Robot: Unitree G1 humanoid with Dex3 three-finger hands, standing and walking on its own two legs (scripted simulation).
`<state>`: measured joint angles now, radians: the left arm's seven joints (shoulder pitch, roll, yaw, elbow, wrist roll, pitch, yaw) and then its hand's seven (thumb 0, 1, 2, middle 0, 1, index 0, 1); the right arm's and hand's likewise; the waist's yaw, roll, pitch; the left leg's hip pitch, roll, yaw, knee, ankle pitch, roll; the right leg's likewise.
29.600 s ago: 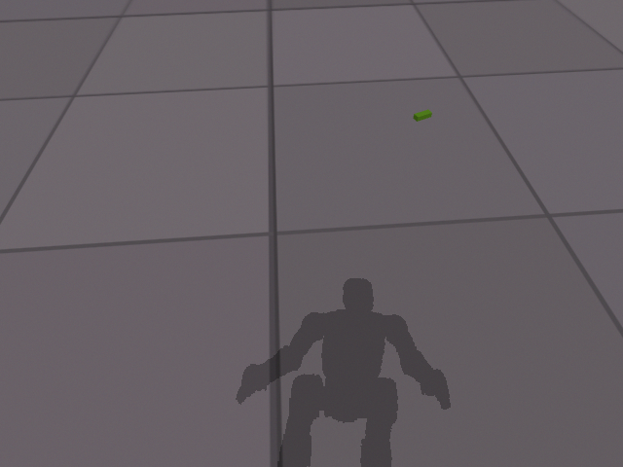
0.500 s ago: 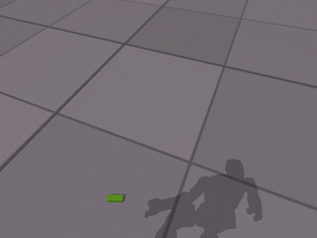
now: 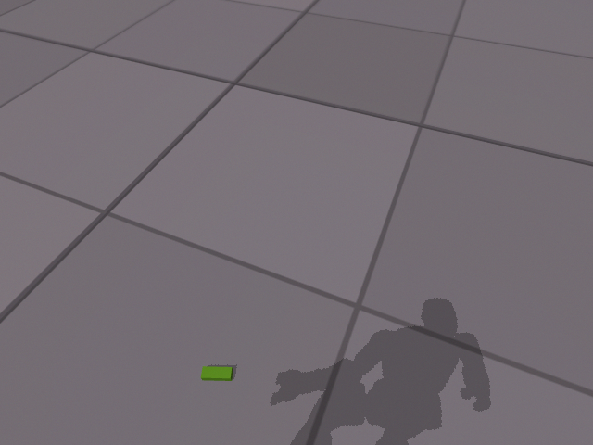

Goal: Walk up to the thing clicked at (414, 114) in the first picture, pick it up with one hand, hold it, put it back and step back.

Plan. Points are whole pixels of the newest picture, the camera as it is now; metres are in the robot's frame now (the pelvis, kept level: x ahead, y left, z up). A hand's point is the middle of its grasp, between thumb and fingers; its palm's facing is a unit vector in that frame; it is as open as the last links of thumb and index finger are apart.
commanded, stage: stand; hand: left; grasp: from above
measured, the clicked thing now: (217, 373) +0.43 +0.31 -0.77
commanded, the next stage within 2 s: rise first in 0.64 s
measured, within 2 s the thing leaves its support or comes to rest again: neither
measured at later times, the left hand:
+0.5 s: hand out of the picture +0.07 +0.25 -0.16, palm faces -0.02 -0.94 -0.34, open 7.4 cm
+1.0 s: hand (148, 435) +0.16 +0.25 -0.17, palm faces -0.01 -0.94 -0.35, open 9.2 cm
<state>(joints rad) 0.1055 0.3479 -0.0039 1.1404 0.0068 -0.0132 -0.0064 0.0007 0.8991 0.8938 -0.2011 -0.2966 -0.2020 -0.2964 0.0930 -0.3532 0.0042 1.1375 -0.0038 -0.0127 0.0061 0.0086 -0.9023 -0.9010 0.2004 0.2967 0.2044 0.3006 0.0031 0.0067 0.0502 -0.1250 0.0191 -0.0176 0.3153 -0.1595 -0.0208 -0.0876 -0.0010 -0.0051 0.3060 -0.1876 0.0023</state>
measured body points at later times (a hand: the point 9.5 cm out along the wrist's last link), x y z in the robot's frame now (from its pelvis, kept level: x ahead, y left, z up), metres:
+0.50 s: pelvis +0.01 +0.00 +0.00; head +0.02 +0.00 +0.45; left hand +0.08 +0.30 -0.13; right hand +0.09 -0.30 -0.13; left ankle +0.01 +0.13 -0.75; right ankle -0.01 -0.12 -0.75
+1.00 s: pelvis -0.01 +0.00 -0.02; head +0.05 +0.01 +0.42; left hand +0.16 +0.30 -0.15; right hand +0.09 -0.27 -0.14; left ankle +0.01 +0.13 -0.75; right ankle -0.01 -0.12 -0.75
